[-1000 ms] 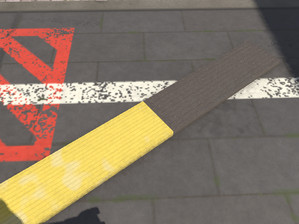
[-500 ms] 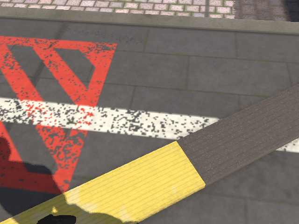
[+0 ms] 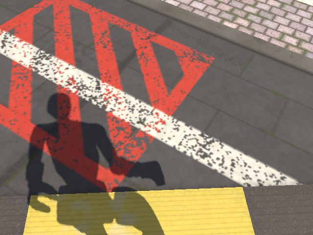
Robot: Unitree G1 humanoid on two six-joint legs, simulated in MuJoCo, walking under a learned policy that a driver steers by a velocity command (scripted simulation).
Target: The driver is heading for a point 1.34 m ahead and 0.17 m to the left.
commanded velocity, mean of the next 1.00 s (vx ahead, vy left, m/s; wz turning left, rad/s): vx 0.01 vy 0.00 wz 0.37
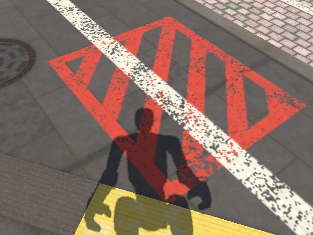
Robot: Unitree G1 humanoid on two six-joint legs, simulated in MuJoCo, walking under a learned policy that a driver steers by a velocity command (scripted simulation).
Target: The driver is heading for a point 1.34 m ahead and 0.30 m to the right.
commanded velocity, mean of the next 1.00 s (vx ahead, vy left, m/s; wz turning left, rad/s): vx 0.00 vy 0.00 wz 0.01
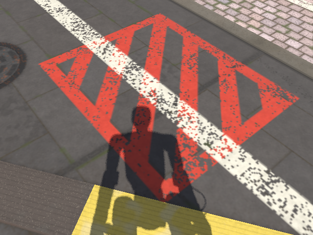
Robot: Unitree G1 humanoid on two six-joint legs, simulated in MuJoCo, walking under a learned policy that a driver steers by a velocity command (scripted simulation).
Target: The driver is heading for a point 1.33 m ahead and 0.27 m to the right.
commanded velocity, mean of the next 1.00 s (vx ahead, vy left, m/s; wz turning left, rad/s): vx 0.39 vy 0.00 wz -0.04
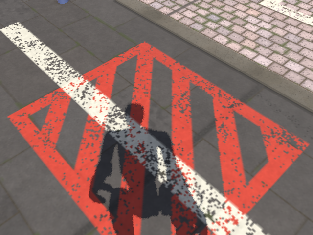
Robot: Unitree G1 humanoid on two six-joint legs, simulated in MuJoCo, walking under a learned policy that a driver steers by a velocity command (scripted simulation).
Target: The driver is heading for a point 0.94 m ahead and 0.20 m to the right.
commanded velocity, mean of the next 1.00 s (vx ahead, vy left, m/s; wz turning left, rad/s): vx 0.50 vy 0.00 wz -0.38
